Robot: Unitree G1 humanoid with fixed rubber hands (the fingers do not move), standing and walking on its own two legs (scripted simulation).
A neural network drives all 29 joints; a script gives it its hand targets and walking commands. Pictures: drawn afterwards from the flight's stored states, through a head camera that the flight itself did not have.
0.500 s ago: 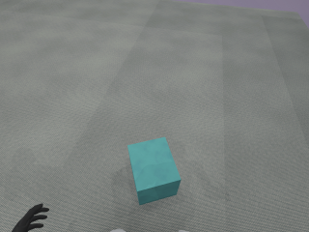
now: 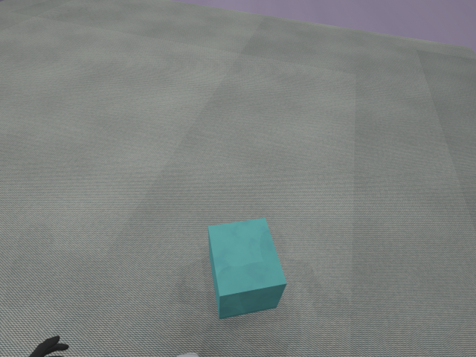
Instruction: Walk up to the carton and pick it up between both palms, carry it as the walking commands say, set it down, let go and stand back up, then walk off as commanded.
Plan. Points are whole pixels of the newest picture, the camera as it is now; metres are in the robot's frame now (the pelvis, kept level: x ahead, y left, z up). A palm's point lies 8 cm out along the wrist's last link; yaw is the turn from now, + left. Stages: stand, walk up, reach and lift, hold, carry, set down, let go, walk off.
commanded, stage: walk up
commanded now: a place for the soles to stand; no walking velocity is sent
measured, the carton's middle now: (242, 267) +0.58 -0.02 -0.61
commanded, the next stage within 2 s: none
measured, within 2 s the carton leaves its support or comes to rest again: neither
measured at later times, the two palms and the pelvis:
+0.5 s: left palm out of the picture +0.12 +0.33 -0.06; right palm out of the picture +0.10 -0.34 -0.07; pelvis +0.01 -0.01 +0.00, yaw +0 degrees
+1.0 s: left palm out of the picture +0.11 +0.35 -0.07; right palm out of the picture +0.10 -0.32 -0.06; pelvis -0.01 +0.01 +0.00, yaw +1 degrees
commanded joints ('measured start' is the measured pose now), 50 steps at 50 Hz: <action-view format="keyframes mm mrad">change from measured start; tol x32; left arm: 1 32 190 67 -5 21 -26 -5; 50 -65 157 32 88 2 -55 8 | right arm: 1 -46 -282 -112 -14 -27 -8 20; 50 -141 -273 -86 14 -21 -10 33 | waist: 1 3 223 -16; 23 40 -115 -149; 50 17 198 -68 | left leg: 1 -149 192 -486 -419 -297 180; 7 -217 11 -28 163 -148 17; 17 91 132 -253 -179 410 148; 27 -14 21 102 26 -1 36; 33 56 297 -603 -329 325 287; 43 52 -2 76 -35 -19 64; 50 -127 213 -545 -386 -157 206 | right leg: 1 -38 -3 160 -55 -46 11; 6 169 -317 540 -594 -132 -94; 18 11 -2 137 -59 183 33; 25 183 -344 396 -446 506 -200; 33 -69 29 163 -29 -147 15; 39 235 -333 382 -444 333 -192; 50 25 -6 175 -147 -16 10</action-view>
